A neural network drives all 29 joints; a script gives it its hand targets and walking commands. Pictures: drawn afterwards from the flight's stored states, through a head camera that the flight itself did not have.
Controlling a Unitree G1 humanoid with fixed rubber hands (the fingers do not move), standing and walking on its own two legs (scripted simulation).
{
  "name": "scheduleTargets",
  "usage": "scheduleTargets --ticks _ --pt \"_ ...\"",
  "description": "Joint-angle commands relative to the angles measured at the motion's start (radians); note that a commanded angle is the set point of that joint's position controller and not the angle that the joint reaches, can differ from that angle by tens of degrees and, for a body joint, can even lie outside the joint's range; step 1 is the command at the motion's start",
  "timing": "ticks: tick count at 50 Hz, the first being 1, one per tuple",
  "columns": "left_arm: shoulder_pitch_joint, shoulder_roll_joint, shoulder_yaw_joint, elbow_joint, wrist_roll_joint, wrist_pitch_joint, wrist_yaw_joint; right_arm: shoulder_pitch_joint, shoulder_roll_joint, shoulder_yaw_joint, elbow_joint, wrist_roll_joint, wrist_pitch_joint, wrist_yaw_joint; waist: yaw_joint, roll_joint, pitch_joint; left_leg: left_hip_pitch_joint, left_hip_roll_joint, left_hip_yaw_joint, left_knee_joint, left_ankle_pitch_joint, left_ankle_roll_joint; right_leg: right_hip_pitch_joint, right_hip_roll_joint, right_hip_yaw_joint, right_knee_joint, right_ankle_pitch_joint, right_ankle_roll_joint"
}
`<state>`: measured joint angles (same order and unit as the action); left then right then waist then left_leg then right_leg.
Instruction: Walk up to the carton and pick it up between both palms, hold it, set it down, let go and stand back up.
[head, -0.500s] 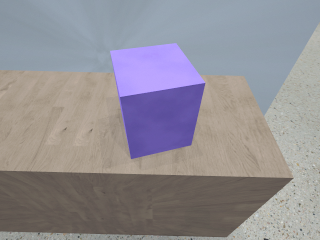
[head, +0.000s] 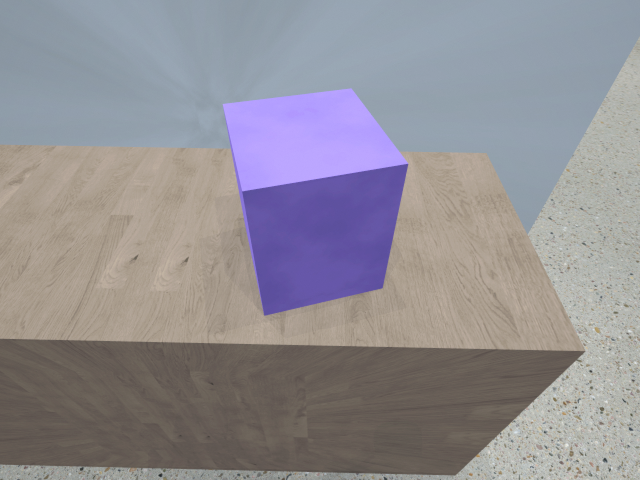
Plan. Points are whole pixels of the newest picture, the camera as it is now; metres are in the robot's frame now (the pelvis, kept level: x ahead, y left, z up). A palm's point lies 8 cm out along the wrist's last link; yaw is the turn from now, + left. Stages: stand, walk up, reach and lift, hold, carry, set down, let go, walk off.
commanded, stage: stand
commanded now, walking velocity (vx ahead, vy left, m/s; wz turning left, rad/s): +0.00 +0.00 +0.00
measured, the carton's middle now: (307, 202) +0.51 +0.06 +0.08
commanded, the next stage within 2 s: none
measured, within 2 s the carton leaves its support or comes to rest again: neither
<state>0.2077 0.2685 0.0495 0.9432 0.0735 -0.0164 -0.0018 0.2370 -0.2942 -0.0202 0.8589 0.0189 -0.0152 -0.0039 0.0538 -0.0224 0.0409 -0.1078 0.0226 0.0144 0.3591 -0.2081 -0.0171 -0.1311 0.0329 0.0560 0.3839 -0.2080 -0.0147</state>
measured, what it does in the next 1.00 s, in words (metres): stands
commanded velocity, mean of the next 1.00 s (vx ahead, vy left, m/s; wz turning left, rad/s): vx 0.00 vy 0.00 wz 0.00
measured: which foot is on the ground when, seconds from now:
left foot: down 0.00-1.00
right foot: down 0.00-1.00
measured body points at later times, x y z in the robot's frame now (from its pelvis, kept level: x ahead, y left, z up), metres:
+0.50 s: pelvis +0.00 +0.00 +0.00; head +0.00 +0.01 +0.45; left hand +0.06 +0.28 -0.14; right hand +0.10 -0.27 -0.12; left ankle -0.01 +0.13 -0.75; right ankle +0.00 -0.11 -0.75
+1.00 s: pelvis +0.00 +0.00 +0.00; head +0.00 +0.01 +0.45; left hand +0.06 +0.28 -0.14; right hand +0.09 -0.27 -0.12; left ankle -0.01 +0.13 -0.75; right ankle +0.00 -0.11 -0.75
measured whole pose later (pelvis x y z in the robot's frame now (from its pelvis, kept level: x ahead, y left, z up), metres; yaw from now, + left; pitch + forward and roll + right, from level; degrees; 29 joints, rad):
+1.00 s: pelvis +0.00 +0.00 +0.00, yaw +0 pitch -3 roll +0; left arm 0.21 0.27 0.05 0.98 0.07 -0.02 0.00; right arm 0.24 -0.30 -0.02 0.91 0.02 -0.02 0.00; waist 0.05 -0.01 0.04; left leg -0.11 0.02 0.01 0.36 -0.21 -0.02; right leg -0.12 0.03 0.06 0.37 -0.20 -0.01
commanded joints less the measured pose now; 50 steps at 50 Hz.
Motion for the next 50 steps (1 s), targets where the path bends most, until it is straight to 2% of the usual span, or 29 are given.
scheduleTargets --ticks 1,4,6,9,14,16,18,22,23,24,25,27,28,29,32,34,35,36,37,38,39,40,41,42,45,47,48,49,50 --pt "-0.037 0.278 0.035 0.026 -0.067 -0.034 0.012 -0.084 -0.228 -0.050 -0.015 -0.041 -0.026 -0.015 -0.034 0.039 -0.024 0.001 0.103 -0.115 -0.046 0.133 0.056 -0.002 -0.144 0.081 -0.084 0.143 -0.034" --pt "-0.048 0.265 0.031 0.012 -0.067 -0.031 0.009 -0.063 -0.239 -0.053 -0.013 -0.040 -0.029 -0.013 -0.038 0.087 -0.030 0.011 0.095 -0.106 -0.026 0.147 0.051 -0.016 -0.143 0.099 -0.090 0.146 -0.037" --pt "-0.074 0.254 0.032 0.013 -0.069 -0.032 0.004 -0.061 -0.236 -0.054 0.000 -0.040 -0.028 -0.012 -0.052 0.034 -0.019 0.020 0.104 -0.109 -0.039 0.150 0.058 -0.020 -0.143 0.092 -0.095 0.159 -0.032" --pt "-0.055 0.261 0.039 0.017 -0.069 -0.038 0.010 -0.087 -0.231 -0.047 -0.006 -0.042 -0.027 -0.011 -0.033 0.105 -0.063 0.038 0.099 -0.108 -0.047 0.151 0.051 0.000 -0.151 0.099 -0.092 0.156 -0.037" --pt "-0.053 0.273 0.032 0.025 -0.074 -0.037 0.004 -0.075 -0.230 -0.047 0.000 -0.031 -0.022 -0.013 -0.046 0.038 -0.049 0.035 0.102 -0.107 -0.031 0.144 0.048 -0.011 -0.145 0.103 -0.111 0.162 -0.031" --pt "-0.059 0.281 0.029 0.034 -0.065 -0.039 0.010 -0.070 -0.237 -0.053 0.013 -0.041 -0.017 -0.013 -0.067 0.060 -0.005 0.033 0.106 -0.115 -0.047 0.111 0.057 -0.036 -0.143 0.101 -0.108 0.150 -0.032" --pt "-0.038 0.270 0.030 0.023 -0.075 -0.027 0.012 -0.074 -0.250 -0.054 0.004 -0.035 -0.022 -0.011 -0.043 0.068 -0.027 0.017 0.104 -0.115 -0.038 0.138 0.053 -0.001 -0.139 0.088 -0.110 0.153 -0.034" --pt "-0.050 0.257 0.028 0.026 -0.071 -0.034 0.010 -0.066 -0.252 -0.057 0.009 -0.030 -0.020 -0.014 -0.056 0.044 -0.051 0.031 0.101 -0.120 -0.038 0.147 0.051 -0.005 -0.145 0.089 -0.100 0.167 -0.030" --pt "-0.039 0.268 0.030 0.032 -0.074 -0.034 0.008 -0.083 -0.234 -0.050 0.006 -0.033 -0.023 -0.008 -0.049 0.077 -0.057 0.032 0.102 -0.102 -0.028 0.151 0.050 0.001 -0.142 0.093 -0.101 0.169 -0.027" --pt "-0.060 0.276 0.037 0.028 -0.071 -0.037 0.010 -0.075 -0.223 -0.049 0.006 -0.034 -0.021 -0.008 -0.052 0.053 -0.028 0.031 0.099 -0.106 -0.032 0.146 0.045 -0.028 -0.139 0.095 -0.112 0.137 -0.018" --pt "-0.060 0.271 0.034 0.033 -0.069 -0.030 0.011 -0.089 -0.223 -0.046 0.014 -0.040 -0.022 -0.013 -0.044 0.081 -0.019 -0.006 0.101 -0.107 -0.054 0.141 0.048 0.011 -0.139 0.087 -0.097 0.145 -0.019" --pt "-0.029 0.254 0.025 0.039 -0.070 -0.031 0.012 -0.104 -0.230 -0.052 0.012 -0.035 -0.022 -0.015 -0.029 0.068 -0.041 0.027 0.104 -0.110 -0.040 0.148 0.051 -0.008 -0.145 0.088 -0.112 0.143 -0.029" --pt "-0.069 0.249 0.022 0.035 -0.067 -0.032 0.010 -0.079 -0.211 -0.046 0.009 -0.037 -0.027 -0.016 -0.054 0.043 -0.017 -0.002 0.108 -0.112 -0.061 0.130 0.052 0.010 -0.154 0.092 -0.095 0.170 -0.034" --pt "-0.046 0.250 0.026 0.039 -0.076 -0.031 0.013 -0.088 -0.235 -0.046 0.024 -0.039 -0.026 -0.015 -0.030 0.082 -0.045 0.022 0.105 -0.117 -0.055 0.165 0.052 0.026 -0.151 0.095 -0.090 0.178 -0.035" --pt "-0.053 0.261 0.029 0.038 -0.076 -0.034 0.010 -0.101 -0.243 -0.052 0.016 -0.036 -0.027 -0.013 -0.039 0.083 -0.057 0.016 0.110 -0.116 -0.055 0.168 0.060 0.023 -0.154 0.091 -0.102 0.207 -0.031" --pt "-0.051 0.278 0.034 0.035 -0.071 -0.028 0.013 -0.095 -0.224 -0.041 0.012 -0.032 -0.027 -0.012 -0.040 0.031 -0.037 0.025 0.106 -0.108 -0.044 0.175 0.042 -0.008 -0.147 0.081 -0.104 0.186 -0.028" --pt "-0.081 0.266 0.031 0.034 -0.070 -0.028 0.013 -0.085 -0.234 -0.050 0.019 -0.031 -0.024 -0.016 -0.055 0.060 -0.025 0.023 0.105 -0.105 -0.047 0.158 0.052 -0.013 -0.142 0.100 -0.115 0.172 -0.025" --pt "-0.069 0.264 0.026 0.024 -0.071 -0.032 0.011 -0.090 -0.250 -0.055 0.025 -0.032 -0.021 -0.018 -0.040 0.074 -0.006 0.028 0.101 -0.110 -0.040 0.139 0.047 -0.034 -0.155 0.107 -0.118 0.150 -0.025" --pt "-0.050 0.291 0.038 0.035 -0.070 -0.034 0.014 -0.079 -0.233 -0.048 0.020 -0.031 -0.019 -0.017 -0.054 0.046 -0.013 0.027 0.098 -0.099 -0.041 0.120 0.047 -0.039 -0.145 0.107 -0.127 0.110 -0.012" --pt "-0.039 0.282 0.034 0.038 -0.074 -0.035 0.013 -0.085 -0.230 -0.050 0.017 -0.034 -0.019 -0.014 -0.041 0.077 -0.023 0.027 0.105 -0.105 -0.044 0.118 0.051 -0.027 -0.148 0.114 -0.120 0.095 -0.021" --pt "-0.042 0.263 0.027 0.045 -0.070 -0.033 0.013 -0.079 -0.211 -0.041 0.018 -0.031 -0.022 -0.010 -0.053 0.096 -0.011 0.007 0.103 -0.111 -0.053 0.129 0.049 -0.011 -0.144 0.106 -0.113 0.120 -0.028" --pt "-0.066 0.280 0.034 0.037 -0.069 -0.030 0.011 -0.095 -0.242 -0.047 0.014 -0.035 -0.025 -0.014 -0.050 0.063 -0.006 -0.003 0.107 -0.106 -0.066 0.137 0.051 -0.004 -0.138 0.096 -0.108 0.145 -0.030" --pt "-0.049 0.254 0.028 0.039 -0.070 -0.029 0.014 -0.098 -0.229 -0.042 0.028 -0.029 -0.025 -0.014 -0.027 0.084 -0.033 0.014 0.112 -0.113 -0.058 0.184 0.048 0.025 -0.148 0.091 -0.091 0.183 -0.035" --pt "-0.071 0.264 0.028 0.032 -0.070 -0.033 0.009 -0.068 -0.250 -0.050 0.029 -0.031 -0.024 -0.016 -0.058 0.091 -0.027 0.027 0.104 -0.107 -0.050 0.181 0.047 -0.004 -0.147 0.105 -0.108 0.189 -0.029" --pt "-0.071 0.272 0.034 0.032 -0.075 -0.033 0.012 -0.085 -0.225 -0.045 0.026 -0.032 -0.025 -0.013 -0.051 0.040 -0.021 0.032 0.113 -0.115 -0.049 0.180 0.051 -0.021 -0.147 0.102 -0.111 0.193 -0.030" --pt "-0.048 0.261 0.029 0.047 -0.077 -0.035 0.013 -0.111 -0.239 -0.054 0.021 -0.031 -0.025 -0.015 -0.043 0.081 -0.026 0.016 0.102 -0.114 -0.046 0.136 0.050 -0.004 -0.147 0.095 -0.108 0.169 -0.030" --pt "-0.061 0.258 0.026 0.050 -0.073 -0.030 0.013 -0.087 -0.230 -0.047 0.023 -0.037 -0.024 -0.014 -0.053 0.063 -0.004 0.001 0.105 -0.114 -0.071 0.124 0.053 0.005 -0.149 0.094 -0.104 0.158 -0.031" --pt "-0.058 0.275 0.032 0.040 -0.074 -0.030 0.011 -0.082 -0.236 -0.046 0.026 -0.042 -0.027 -0.011 -0.040 0.054 0.018 -0.005 0.110 -0.106 -0.067 0.122 0.051 -0.018 -0.148 0.106 -0.114 0.135 -0.035" --pt "-0.061 0.261 0.026 0.038 -0.072 -0.028 0.008 -0.086 -0.243 -0.051 0.035 -0.034 -0.025 -0.013 -0.048 0.067 0.003 0.008 0.110 -0.115 -0.064 0.112 0.050 -0.017 -0.146 0.105 -0.115 0.132 -0.031"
